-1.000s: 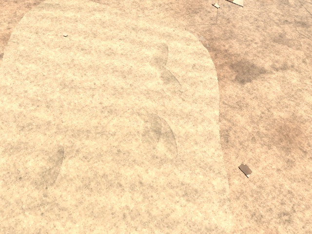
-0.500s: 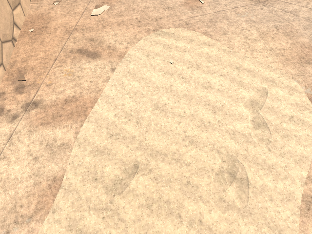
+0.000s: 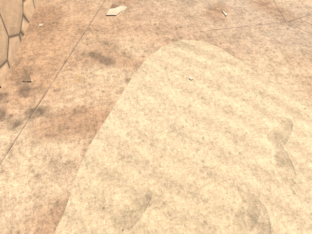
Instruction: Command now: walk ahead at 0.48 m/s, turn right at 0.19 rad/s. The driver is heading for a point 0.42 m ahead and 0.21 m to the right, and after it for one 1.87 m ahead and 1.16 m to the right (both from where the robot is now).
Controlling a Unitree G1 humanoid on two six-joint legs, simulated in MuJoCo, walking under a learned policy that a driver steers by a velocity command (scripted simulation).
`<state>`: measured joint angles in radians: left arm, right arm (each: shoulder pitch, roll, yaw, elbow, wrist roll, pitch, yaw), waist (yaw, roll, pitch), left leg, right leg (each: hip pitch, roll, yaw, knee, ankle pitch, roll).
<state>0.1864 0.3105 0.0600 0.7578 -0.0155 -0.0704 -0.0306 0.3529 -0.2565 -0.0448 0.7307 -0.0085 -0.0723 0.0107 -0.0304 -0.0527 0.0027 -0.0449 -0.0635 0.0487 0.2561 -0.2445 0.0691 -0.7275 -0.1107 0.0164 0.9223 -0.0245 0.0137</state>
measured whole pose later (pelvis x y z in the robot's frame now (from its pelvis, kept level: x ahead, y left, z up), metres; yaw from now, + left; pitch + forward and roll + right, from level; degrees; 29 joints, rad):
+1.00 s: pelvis +0.31 -0.02 +0.00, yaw -34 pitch +2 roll +0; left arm 0.15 0.30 0.07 0.59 -0.02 0.04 -0.03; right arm 0.27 -0.30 -0.07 0.71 0.00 -0.01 -0.03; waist -0.06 -0.02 0.01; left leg -0.18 0.07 0.09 0.42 -0.27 -0.03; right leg -0.52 -0.04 0.00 0.79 -0.29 0.05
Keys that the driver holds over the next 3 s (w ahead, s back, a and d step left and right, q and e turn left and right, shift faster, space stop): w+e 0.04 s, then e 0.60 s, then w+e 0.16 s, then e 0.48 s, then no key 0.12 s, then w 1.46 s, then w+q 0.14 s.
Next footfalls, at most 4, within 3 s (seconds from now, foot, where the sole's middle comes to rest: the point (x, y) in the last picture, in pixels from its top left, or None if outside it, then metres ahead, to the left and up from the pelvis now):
0.22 right None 0.31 -0.11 -0.78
0.66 left None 0.39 0.10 -0.78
1.08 right None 0.32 -0.18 -0.78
1.52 left None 0.49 -0.04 -0.78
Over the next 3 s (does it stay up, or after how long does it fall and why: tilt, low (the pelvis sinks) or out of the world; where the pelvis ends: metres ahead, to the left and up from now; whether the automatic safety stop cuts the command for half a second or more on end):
stays up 0.80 -0.68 -0.02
